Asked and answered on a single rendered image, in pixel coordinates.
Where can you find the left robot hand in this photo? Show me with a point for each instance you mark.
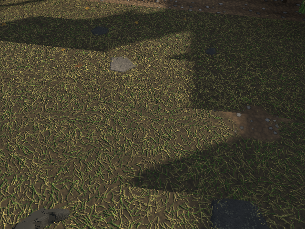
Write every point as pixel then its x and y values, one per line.
pixel 43 217

